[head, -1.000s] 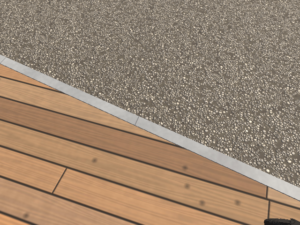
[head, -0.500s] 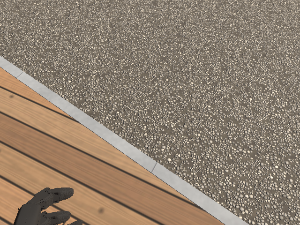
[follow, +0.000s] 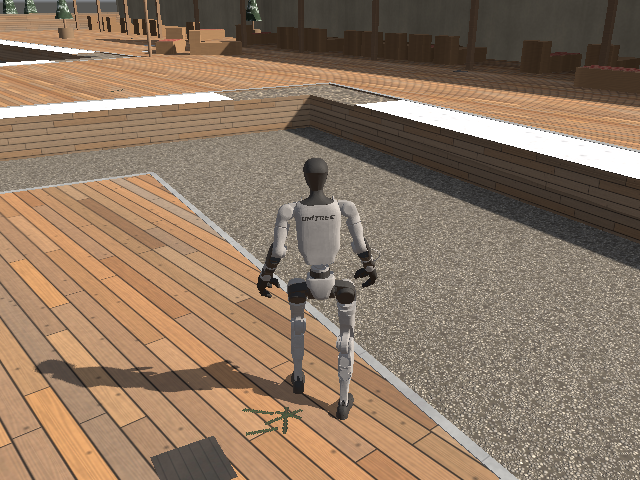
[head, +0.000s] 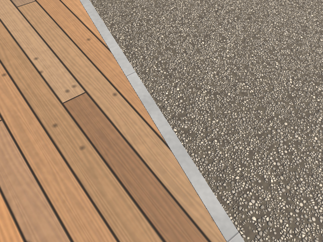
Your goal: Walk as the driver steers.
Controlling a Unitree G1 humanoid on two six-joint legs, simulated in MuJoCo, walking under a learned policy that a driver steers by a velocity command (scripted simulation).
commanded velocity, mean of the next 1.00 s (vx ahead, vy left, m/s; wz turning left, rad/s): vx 0.04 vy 0.00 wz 0.33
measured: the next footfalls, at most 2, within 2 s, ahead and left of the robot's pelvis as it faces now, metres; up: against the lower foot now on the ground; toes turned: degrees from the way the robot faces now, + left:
left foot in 0.04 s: +0.15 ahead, +0.12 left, +0.00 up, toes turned +4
right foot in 0.42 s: +0.13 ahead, -0.12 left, +0.00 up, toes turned +10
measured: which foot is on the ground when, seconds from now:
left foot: up 0.00-0.02, down 0.04-1.00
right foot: down 0.00-0.04, up 0.06-0.40, down 0.42-0.92, up 0.94-1.00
